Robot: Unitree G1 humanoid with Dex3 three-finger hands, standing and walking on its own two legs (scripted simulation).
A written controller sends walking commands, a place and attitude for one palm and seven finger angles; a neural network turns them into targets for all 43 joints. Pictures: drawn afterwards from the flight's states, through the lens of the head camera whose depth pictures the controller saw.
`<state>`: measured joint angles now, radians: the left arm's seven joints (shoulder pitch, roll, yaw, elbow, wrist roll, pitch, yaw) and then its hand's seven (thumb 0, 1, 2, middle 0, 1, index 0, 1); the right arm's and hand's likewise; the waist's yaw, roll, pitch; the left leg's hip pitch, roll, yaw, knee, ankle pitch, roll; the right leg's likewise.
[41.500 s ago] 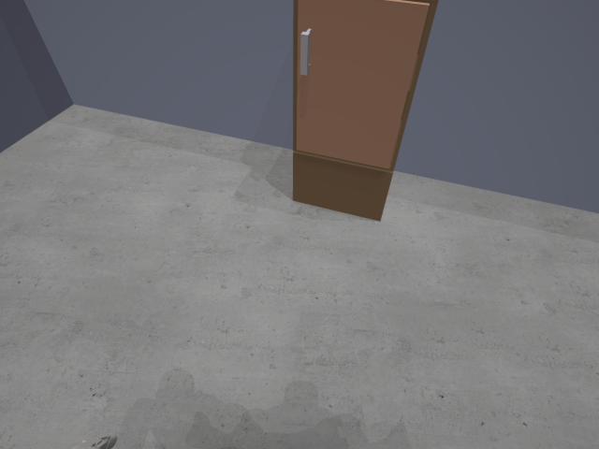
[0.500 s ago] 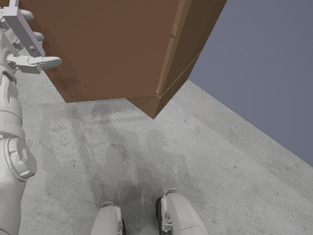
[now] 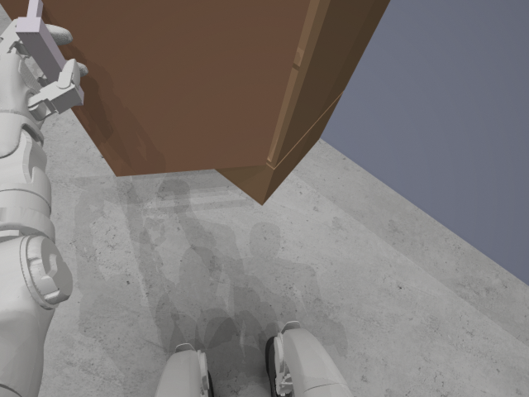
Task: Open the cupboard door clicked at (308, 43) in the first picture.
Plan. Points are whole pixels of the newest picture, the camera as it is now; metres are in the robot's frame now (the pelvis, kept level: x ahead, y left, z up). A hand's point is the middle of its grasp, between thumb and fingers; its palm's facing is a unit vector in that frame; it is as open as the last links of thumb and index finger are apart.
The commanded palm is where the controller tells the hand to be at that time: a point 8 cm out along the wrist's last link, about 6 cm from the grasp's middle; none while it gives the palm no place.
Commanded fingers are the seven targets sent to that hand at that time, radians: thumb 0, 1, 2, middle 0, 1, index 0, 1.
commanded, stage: pull the door open along its arc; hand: left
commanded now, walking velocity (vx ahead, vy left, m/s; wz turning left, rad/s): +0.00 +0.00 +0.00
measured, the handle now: (56, 55) +0.59 +0.23 +0.07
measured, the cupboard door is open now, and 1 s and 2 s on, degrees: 47 86 90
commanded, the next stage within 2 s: open thumb and fingers to let go in 1.04 s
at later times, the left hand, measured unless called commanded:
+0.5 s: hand (83, 138) +0.46 +0.18 +0.07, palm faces +0.04 -1.00 -0.01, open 6.3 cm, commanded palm +0.39 +0.23 +0.07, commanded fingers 0.00 0.90 0.90 -0.40 -1.35 -0.40 -1.35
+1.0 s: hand (172, 224) +0.34 +0.08 +0.07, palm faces +0.42 -0.91 -0.01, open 6.6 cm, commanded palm +0.27 +0.12 +0.07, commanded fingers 0.00 0.90 0.90 -0.40 -1.35 -0.40 -1.35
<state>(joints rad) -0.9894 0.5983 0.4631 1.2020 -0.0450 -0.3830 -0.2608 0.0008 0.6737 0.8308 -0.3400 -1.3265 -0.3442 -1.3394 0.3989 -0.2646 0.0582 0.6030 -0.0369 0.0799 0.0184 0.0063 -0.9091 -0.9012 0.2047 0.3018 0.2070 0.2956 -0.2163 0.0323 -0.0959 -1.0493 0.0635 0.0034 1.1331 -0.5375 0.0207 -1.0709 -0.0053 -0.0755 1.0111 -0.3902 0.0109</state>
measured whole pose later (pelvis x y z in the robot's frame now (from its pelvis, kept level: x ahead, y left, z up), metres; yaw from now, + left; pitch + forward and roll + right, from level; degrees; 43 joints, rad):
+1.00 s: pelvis +0.02 -0.04 +0.03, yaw +3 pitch +14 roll +0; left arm 0.01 -0.07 -0.07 0.26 0.06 -0.35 0.48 0.00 0.62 0.71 -0.32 -1.29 -0.33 -1.32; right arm 0.18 -0.16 0.00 0.55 -0.07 0.02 0.04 0.01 -0.91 -0.90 0.20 0.30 0.21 0.30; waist -0.01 0.02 -0.14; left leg -0.68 0.04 0.01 0.94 -0.51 -0.03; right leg -0.75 -0.02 -0.07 0.95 -0.44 -0.03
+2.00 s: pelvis -0.02 -0.03 +0.02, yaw +4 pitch +13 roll +0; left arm -0.17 -0.12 -0.15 0.45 0.12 -0.38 0.62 -0.01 -0.49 0.31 -0.32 -0.68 -0.29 -0.70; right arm 0.19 -0.17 0.00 0.64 -0.09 -0.03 0.02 0.01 -0.91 -0.90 0.20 0.30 0.21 0.30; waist -0.01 0.02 -0.12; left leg -0.76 0.02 0.00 1.01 -0.47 -0.01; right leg -0.82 -0.05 -0.07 1.00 -0.40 -0.02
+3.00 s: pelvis +0.00 -0.03 +0.01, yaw +4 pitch +14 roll +0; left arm 0.31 0.12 -0.07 -0.06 -0.10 -0.32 -0.08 -0.02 -0.50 0.30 -0.16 -0.31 -0.16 -0.31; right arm 0.24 -0.22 0.01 0.46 0.00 -0.10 -0.02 0.02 -0.91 -0.90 0.20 0.30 0.21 0.30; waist 0.01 0.03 -0.12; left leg -0.77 0.02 -0.01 1.08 -0.54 -0.02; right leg -0.83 -0.05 -0.08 1.07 -0.47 -0.02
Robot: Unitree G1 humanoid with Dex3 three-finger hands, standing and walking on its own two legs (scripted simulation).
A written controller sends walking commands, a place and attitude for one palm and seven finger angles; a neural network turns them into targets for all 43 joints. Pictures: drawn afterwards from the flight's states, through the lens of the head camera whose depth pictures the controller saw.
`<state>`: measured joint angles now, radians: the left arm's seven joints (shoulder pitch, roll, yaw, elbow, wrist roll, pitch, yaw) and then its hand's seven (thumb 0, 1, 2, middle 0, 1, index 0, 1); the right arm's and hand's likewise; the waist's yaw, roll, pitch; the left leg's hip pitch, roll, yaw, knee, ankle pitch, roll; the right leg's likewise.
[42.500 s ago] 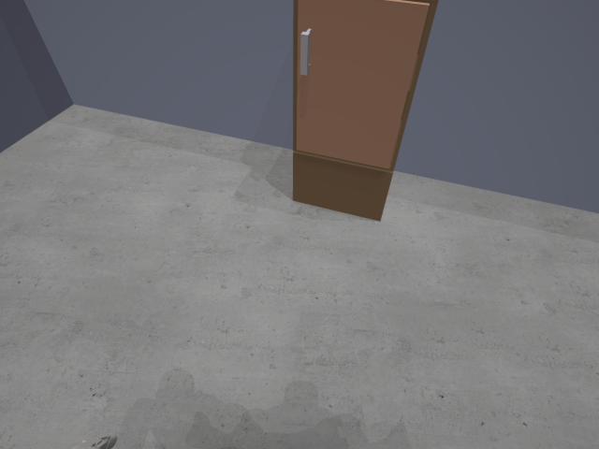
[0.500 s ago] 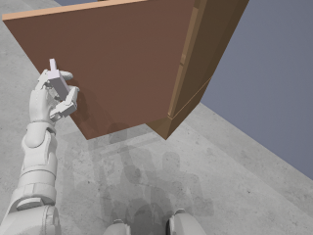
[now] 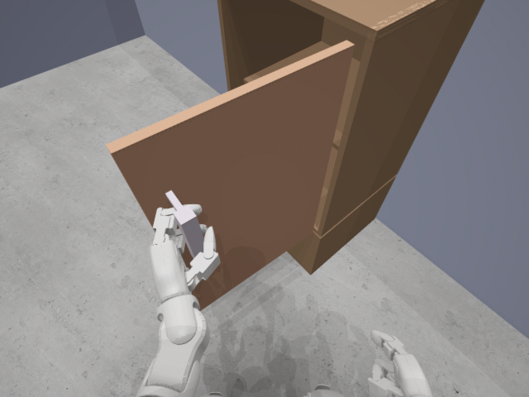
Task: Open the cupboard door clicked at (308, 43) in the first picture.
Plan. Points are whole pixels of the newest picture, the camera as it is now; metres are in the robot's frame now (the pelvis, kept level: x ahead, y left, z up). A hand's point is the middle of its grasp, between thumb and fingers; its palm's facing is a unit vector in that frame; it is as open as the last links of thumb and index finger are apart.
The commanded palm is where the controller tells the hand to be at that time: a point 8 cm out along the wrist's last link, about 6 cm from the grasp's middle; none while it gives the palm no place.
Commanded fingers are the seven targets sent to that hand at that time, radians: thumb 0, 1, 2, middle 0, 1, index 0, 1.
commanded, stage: pull the door open along its arc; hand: left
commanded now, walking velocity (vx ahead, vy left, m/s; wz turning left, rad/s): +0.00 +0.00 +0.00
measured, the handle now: (186, 228) +0.36 +0.14 +0.04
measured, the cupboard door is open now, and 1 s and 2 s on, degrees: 86 90 93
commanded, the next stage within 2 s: open thumb and fingers to let go in 0.04 s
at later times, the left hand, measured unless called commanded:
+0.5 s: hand (220, 263) +0.30 +0.08 +0.04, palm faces +0.40 -0.91 -0.01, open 9.3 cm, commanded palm +0.26 +0.13 +0.04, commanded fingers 0.00 -0.43 0.33 -0.31 -1.21 -0.31 -1.21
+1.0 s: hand (224, 264) +0.30 +0.08 +0.04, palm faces +0.37 -0.93 -0.02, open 15.0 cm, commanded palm +0.26 +0.11 +0.04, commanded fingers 0.00 -0.50 0.30 -0.15 -0.30 -0.15 -0.30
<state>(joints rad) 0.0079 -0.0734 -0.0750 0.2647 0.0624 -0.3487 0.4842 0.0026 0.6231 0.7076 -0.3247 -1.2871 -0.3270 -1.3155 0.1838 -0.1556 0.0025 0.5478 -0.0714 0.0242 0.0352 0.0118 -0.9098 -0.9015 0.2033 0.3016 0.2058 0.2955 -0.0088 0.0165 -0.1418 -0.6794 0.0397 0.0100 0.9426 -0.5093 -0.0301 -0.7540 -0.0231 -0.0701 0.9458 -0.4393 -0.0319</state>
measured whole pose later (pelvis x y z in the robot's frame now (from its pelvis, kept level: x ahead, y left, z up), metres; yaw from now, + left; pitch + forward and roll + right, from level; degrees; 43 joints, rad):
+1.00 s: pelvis -0.04 +0.01 -0.01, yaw +1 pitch +13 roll +0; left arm -0.17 -0.12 -0.15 0.45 0.12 -0.38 0.62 -0.01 -0.49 0.31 -0.32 -0.68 -0.29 -0.70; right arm 0.19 -0.17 0.00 0.64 -0.09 -0.03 0.02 0.01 -0.91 -0.90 0.20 0.30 0.21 0.30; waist -0.01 0.02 -0.12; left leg -0.76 0.02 0.00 1.01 -0.47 -0.01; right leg -0.82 -0.05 -0.07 1.00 -0.40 -0.02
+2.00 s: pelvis -0.02 +0.01 -0.02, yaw +1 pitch +14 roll +0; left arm 0.31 0.12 -0.07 -0.06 -0.10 -0.32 -0.08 -0.02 -0.50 0.30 -0.16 -0.31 -0.16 -0.31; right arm 0.24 -0.22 0.01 0.46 0.00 -0.10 -0.02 0.02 -0.91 -0.90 0.20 0.30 0.21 0.30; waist 0.01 0.03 -0.12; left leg -0.77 0.02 -0.01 1.08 -0.54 -0.02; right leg -0.83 -0.05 -0.08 1.07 -0.47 -0.02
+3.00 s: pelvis -0.01 +0.02 +0.02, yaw +1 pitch +5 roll -1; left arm 0.56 0.30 0.13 -0.40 -0.08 -0.07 0.01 -0.01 -0.34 0.37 -0.16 -0.30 -0.16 -0.30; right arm 0.28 -0.23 0.04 0.50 0.02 -0.16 -0.09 0.02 -0.91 -0.90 0.20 0.30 0.21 0.30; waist 0.04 0.05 -0.09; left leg -0.45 0.02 0.00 0.84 -0.47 0.00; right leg -0.49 -0.03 -0.08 0.79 -0.38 0.00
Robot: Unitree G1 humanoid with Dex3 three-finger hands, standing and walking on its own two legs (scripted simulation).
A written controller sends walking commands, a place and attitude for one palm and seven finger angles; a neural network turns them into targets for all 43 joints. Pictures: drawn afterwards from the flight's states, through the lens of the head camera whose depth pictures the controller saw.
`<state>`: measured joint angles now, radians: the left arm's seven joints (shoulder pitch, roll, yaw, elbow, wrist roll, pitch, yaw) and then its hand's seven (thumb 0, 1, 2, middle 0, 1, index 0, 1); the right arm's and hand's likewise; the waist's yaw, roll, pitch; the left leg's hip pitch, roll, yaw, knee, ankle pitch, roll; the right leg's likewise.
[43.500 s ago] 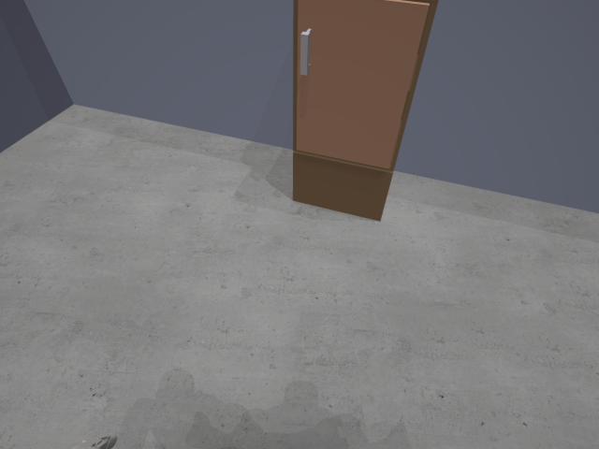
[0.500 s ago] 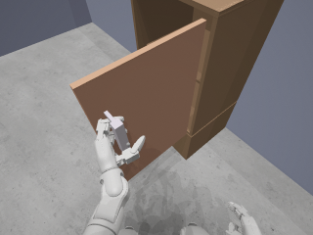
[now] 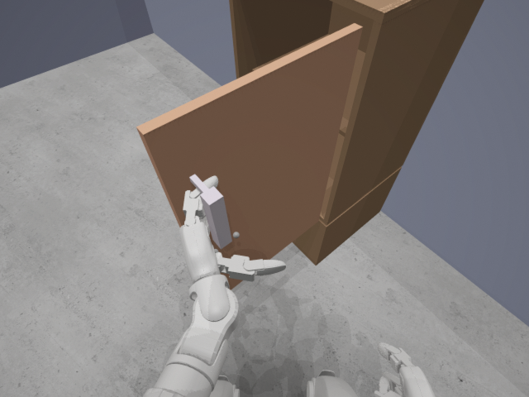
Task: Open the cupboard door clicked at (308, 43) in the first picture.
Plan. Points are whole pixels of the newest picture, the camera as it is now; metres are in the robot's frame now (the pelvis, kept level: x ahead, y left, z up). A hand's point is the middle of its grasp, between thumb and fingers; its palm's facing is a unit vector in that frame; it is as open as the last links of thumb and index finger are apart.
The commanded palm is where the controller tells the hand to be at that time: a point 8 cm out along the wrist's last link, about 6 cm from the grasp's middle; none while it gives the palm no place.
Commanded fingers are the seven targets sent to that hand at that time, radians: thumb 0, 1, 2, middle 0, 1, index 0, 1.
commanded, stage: slide the hand sideways off the handle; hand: left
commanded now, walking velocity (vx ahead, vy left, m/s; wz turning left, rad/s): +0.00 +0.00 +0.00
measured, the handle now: (209, 211) +0.39 +0.11 +0.05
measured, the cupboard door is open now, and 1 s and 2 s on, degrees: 90 93 93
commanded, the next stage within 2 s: draw the hand back to the body in 1.26 s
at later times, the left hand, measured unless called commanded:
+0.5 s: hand (230, 260) +0.30 +0.07 +0.05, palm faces -0.09 -1.00 -0.01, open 16.4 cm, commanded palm +0.27 +0.12 +0.05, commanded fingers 0.00 -0.50 0.30 -0.15 -0.30 -0.15 -0.30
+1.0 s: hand (196, 287) +0.26 +0.11 +0.04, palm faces -0.06 -1.00 -0.04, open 16.2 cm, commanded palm +0.24 +0.17 +0.05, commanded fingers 0.00 -0.50 0.30 -0.15 -0.30 -0.15 -0.30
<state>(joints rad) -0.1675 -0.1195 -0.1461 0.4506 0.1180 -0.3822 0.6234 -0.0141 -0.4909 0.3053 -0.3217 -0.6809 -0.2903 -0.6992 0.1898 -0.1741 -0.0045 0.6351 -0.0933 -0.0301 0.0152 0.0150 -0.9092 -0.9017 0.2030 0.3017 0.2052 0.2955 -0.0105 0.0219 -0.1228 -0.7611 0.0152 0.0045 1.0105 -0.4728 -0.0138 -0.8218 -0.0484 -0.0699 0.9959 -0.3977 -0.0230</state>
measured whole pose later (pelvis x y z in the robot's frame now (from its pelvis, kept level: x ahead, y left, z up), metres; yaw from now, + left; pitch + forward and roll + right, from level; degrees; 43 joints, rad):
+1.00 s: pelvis +0.02 +0.00 -0.01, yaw +0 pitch +14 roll +0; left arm 0.31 0.12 -0.07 -0.06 -0.10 -0.32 -0.08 -0.02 -0.50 0.30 -0.16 -0.31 -0.16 -0.31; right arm 0.24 -0.22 0.01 0.46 0.00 -0.10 -0.02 0.02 -0.91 -0.90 0.20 0.30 0.21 0.30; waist 0.01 0.03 -0.12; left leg -0.77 0.02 -0.01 1.08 -0.54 -0.02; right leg -0.83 -0.05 -0.08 1.07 -0.47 -0.02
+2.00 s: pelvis +0.04 +0.01 +0.03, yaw +0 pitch +5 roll -1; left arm 0.56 0.30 0.13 -0.40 -0.08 -0.07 0.01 -0.01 -0.34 0.37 -0.16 -0.30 -0.16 -0.30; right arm 0.28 -0.23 0.04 0.50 0.02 -0.16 -0.09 0.02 -0.91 -0.90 0.20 0.30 0.21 0.30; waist 0.04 0.05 -0.09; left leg -0.45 0.02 0.00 0.84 -0.47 0.00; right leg -0.49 -0.03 -0.08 0.79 -0.38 0.00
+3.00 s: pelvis +0.03 +0.00 +0.07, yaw -2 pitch -6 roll -1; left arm 0.45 0.33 0.34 -0.35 -0.03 -0.10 0.12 0.01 0.89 0.90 -0.21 -0.30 -0.21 -0.30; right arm 0.20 -0.22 0.01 0.67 -0.01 -0.14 -0.08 0.02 -0.91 -0.90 0.20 0.30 0.21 0.30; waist 0.07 0.07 0.05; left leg -0.02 0.03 0.03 0.39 -0.26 -0.01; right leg -0.09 0.00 -0.06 0.37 -0.18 -0.01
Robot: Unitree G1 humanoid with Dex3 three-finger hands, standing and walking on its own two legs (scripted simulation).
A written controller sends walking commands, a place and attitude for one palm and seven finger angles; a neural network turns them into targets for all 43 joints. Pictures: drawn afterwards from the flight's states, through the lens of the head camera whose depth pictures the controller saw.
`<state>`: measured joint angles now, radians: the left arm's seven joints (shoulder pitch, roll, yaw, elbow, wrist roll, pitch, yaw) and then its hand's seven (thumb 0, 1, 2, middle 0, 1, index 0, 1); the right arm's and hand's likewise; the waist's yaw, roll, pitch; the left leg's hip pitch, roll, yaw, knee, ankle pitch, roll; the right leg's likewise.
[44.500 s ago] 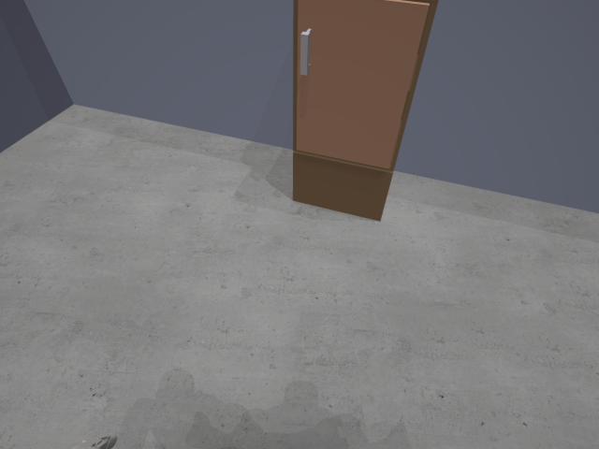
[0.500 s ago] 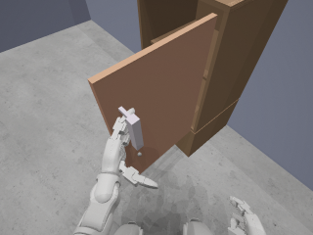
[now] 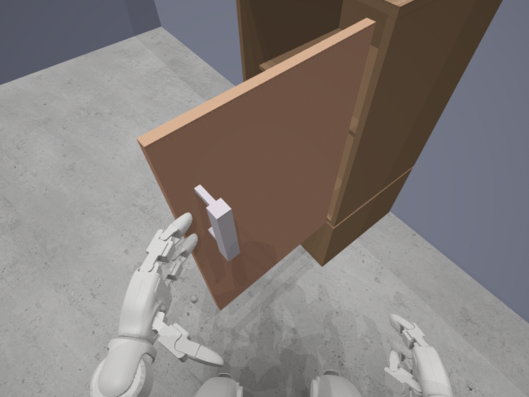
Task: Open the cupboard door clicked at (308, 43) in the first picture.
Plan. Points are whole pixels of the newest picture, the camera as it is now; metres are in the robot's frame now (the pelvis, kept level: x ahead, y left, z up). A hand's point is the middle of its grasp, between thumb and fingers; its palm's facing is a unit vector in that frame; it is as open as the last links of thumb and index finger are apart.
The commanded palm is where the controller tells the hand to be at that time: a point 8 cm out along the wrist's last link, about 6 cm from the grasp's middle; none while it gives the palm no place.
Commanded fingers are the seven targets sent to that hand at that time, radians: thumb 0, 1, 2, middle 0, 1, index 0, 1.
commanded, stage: slide the hand sideways off the handle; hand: left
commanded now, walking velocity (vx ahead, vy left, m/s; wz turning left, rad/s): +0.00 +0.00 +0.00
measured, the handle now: (216, 223) +0.36 +0.10 +0.06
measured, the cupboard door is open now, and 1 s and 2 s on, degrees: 93 93 93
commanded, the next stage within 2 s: draw the hand back to the body in 0.26 s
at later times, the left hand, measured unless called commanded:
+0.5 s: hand (162, 316) +0.21 +0.14 +0.06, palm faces -0.07 -1.00 -0.07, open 16.3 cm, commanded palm +0.19 +0.21 +0.08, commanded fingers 0.00 -0.50 0.30 -0.15 -0.30 -0.15 -0.30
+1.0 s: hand (75, 300) +0.21 +0.21 +0.14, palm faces +0.15 -0.94 -0.32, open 15.4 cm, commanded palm +0.17 +0.26 +0.16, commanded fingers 0.00 -0.05 0.50 -0.17 -0.30 -0.17 -0.30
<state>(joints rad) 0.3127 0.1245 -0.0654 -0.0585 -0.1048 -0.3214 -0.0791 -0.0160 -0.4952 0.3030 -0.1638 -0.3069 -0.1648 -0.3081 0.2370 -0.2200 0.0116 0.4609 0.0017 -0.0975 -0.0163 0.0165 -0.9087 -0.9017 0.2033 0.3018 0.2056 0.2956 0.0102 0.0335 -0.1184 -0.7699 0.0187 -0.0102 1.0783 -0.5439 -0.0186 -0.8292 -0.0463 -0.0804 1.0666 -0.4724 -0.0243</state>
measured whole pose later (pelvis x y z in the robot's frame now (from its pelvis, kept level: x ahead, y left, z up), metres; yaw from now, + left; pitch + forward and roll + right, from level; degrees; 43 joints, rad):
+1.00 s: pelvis +0.02 +0.02 +0.04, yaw +0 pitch +5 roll -1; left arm 0.56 0.30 0.13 -0.40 -0.08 -0.07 0.01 -0.01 -0.34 0.37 -0.16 -0.30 -0.16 -0.30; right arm 0.28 -0.23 0.04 0.50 0.02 -0.16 -0.09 0.02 -0.91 -0.90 0.20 0.30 0.21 0.30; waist 0.04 0.05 -0.09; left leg -0.45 0.02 0.00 0.84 -0.47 0.00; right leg -0.49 -0.03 -0.08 0.79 -0.38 0.00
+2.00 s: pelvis +0.01 +0.01 +0.08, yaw -2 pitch -6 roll -1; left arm 0.45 0.33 0.34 -0.35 -0.03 -0.10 0.12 0.01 0.89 0.90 -0.21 -0.30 -0.21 -0.30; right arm 0.20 -0.22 0.01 0.67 -0.01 -0.14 -0.08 0.02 -0.91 -0.90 0.20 0.30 0.21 0.30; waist 0.07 0.07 0.05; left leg -0.02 0.03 0.03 0.39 -0.26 -0.01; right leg -0.09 0.00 -0.06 0.37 -0.18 -0.01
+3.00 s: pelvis -0.09 +0.03 +0.05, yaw +0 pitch -1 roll +0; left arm 0.52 0.41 0.48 -0.53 0.03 -0.25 0.16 0.01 0.89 0.90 -0.22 -0.30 -0.21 -0.30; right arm 0.23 -0.22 -0.01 0.58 -0.01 -0.11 -0.08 0.02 -0.91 -0.90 0.21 0.30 0.21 0.30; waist 0.00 -0.02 0.07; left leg -0.43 -0.01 0.04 0.69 -0.29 0.04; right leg -0.45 0.00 0.03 0.61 -0.13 0.02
